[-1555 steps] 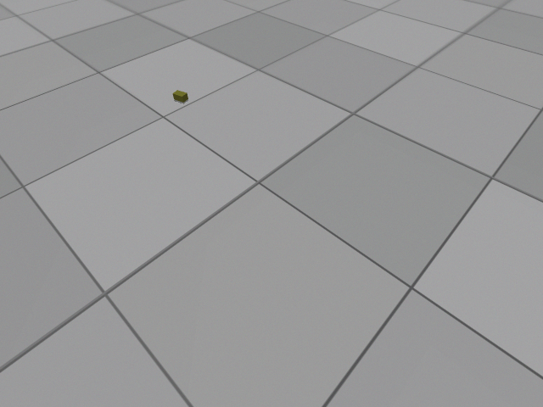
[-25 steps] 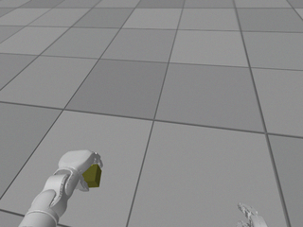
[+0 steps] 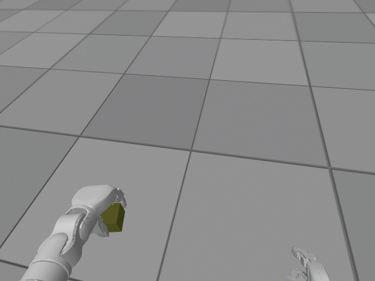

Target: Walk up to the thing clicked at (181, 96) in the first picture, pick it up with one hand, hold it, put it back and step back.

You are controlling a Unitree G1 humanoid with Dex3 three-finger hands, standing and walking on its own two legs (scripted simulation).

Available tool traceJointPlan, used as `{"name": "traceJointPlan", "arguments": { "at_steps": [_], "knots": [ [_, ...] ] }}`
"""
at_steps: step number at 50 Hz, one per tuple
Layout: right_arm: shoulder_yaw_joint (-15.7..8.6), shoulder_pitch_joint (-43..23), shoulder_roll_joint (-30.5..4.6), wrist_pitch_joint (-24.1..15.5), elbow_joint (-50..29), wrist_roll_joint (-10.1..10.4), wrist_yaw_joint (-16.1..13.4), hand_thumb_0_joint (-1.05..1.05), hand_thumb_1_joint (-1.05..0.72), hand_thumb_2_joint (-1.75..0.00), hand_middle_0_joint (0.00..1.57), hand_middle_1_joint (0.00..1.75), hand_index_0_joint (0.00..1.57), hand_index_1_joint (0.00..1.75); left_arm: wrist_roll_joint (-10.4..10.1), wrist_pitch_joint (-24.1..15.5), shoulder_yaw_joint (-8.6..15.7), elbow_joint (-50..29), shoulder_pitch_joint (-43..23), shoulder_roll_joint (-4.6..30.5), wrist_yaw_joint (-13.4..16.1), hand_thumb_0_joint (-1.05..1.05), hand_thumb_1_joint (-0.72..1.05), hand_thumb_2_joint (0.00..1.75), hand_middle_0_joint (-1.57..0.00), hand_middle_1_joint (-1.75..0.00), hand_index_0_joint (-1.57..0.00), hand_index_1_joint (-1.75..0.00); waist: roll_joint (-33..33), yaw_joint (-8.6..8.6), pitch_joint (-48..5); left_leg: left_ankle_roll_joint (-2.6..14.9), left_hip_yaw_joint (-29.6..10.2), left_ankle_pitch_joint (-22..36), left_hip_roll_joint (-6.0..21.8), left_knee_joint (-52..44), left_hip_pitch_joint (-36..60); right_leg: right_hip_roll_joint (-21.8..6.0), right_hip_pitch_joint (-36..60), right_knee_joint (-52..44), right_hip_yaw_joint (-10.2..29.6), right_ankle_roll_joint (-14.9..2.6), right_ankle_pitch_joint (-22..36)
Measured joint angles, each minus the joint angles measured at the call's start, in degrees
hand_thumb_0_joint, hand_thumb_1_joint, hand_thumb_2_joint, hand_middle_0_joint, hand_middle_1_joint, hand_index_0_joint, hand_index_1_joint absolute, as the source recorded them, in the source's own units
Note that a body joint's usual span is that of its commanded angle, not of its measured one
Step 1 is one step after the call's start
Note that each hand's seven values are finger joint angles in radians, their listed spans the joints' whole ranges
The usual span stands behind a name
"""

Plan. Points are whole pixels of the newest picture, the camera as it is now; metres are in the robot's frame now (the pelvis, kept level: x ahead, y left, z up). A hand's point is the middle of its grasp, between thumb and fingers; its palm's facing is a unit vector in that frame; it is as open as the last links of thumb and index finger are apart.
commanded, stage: hold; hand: left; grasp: from above
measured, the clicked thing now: (104, 218) +0.30 +0.23 -0.06
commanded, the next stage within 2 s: crouch in 0.34 s
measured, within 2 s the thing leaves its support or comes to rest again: neither
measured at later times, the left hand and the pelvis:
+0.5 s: hand (102, 212) +0.30 +0.22 -0.03, palm faces -0.47 -0.04 -0.88, open 8.1 cm; pelvis +0.01 +0.00 +0.00, yaw +0 degrees
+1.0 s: hand (117, 227) +0.33 +0.24 -0.20, palm faces -0.43 +0.07 -0.90, open 8.1 cm; pelvis -0.03 +0.00 -0.10, yaw +1 degrees
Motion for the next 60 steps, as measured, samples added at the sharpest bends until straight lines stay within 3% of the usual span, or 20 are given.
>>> {"name": "traceJointPlan", "arguments": {
  "at_steps": [14, 25, 33, 38, 42, 47, 53, 60],
  "knots": [
    [-0.41, 0.92, 0.24, 0.78, 0.82, 0.05, 0.05, 0.01, -0.91, -0.90, 0.20, 0.30, 0.20, 0.30, 0.47, -0.44, -0.06, 2.21, -1.63, -0.32, 1.79, -0.01, 0.30, 0.17, -0.91, -0.28, -0.92, -0.25, 0.13, 0.02, -0.21, 0.13, 0.10, -0.13, -0.01, -1.25, 1.20, -0.03, 1.30, -1.53, 0.04, 0.13, 0.04],
    [-0.71, 1.27, -0.08, 1.78, -0.11, 0.28, 0.03, 0.01, -0.91, -0.90, 0.20, 0.30, 0.20, 0.30, 0.17, -0.68, -0.12, 1.41, -0.42, -0.34, 0.58, -0.01, 0.30, 0.17, -0.91, -0.29, -0.92, -0.25, 0.18, -0.06, -0.15, 0.12, 0.20, 0.13, 0.03, -2.44, 2.25, 0.01, 2.24, -2.55, 0.11, 0.10, 0.24],
    [-0.51, 0.33, 0.23, 2.08, -0.22, -0.27, 0.17, 0.01, -0.90, -0.89, 0.20, 0.30, 0.20, 0.30, 2.15, -3.02, 0.80, 6.14, -1.41, -0.74, 4.37, -0.01, 0.29, 0.18, -0.90, -0.29, -0.91, -0.25, -0.86, -0.51, -0.23, -0.03, -0.37, -0.30, -0.04, -0.41, -0.66, -0.06, -0.50, -0.43, -0.38, -0.04, -0.43],
    [-0.79, -0.37, 0.29, 2.13, -0.28, -1.44, 1.02, 0.01, -0.90, -0.89, 0.20, 0.30, 0.20, 0.30, 5.37, -5.03, 1.36, 12.98, -5.12, -0.75, 9.98, -0.01, 0.29, 0.19, -0.91, -0.29, -0.91, -0.25, -2.04, -1.26, -1.12, -0.21, -1.13, -2.67, 0.02, 7.04, -9.33, 0.04, -8.68, 6.41, -0.89, -0.18, -2.65],
    [-1.60, -0.08, -0.29, 2.26, -0.22, -2.59, 1.92, 0.00, -0.90, -0.89, 0.20, 0.30, 0.20, 0.30, 8.73, -5.58, 1.25, 19.11, -9.55, -0.84, 15.20, -0.01, 0.29, 0.19, -0.91, -0.28, -0.92, -0.25, -2.51, -1.91, -3.06, -0.51, -1.91, -6.07, 0.16, 16.87, -20.14, 0.25, -18.92, 15.32, -1.32, -0.07, -5.63],
    [-2.39, 0.81, -1.08, 2.07, 0.34, -3.71, 2.84, 0.00, -0.90, -0.89, 0.20, 0.30, 0.20, 0.30, 11.45, -5.21, 1.86, 27.56, -16.37, -0.54, 20.73, -0.01, 0.29, 0.18, -0.91, -0.28, -0.92, -0.25, -2.88, -3.53, -5.72, -0.43, -2.70, -10.43, 0.18, 30.42, -35.45, 0.45, -33.73, 27.91, -1.58, 0.28, -9.52],
    [-3.03, 2.29, -1.40, 0.69, 2.02, -4.89, 2.79, 0.00, -0.90, -0.89, 0.20, 0.30, 0.20, 0.30, 12.31, -4.23, 3.35, 33.04, -23.04, 0.75, 23.75, -0.01, 0.30, 0.17, -0.91, -0.28, -0.92, -0.25, -2.08, -6.16, -7.88, -0.01, -3.41, -14.42, -0.16, 44.94, -52.86, 0.44, -50.63, 41.45, -1.66, 0.64, -13.04],
    [-2.86, 4.01, -0.16, -0.86, 4.13, -5.95, 2.60, 0.00, -0.90, -0.89, 0.20, 0.30, 0.20, 0.30, 12.23, -2.74, 6.43, 35.41, -27.92, 2.23, 24.67, -0.01, 0.30, 0.17, -0.91, -0.28, -0.92, -0.25, -0.70, -8.48, -9.47, 0.61, -3.64, -17.72, -0.56, 58.42, -68.81, 0.47, -66.30, 54.20, -1.25, 1.18, -15.89]
  ]
}}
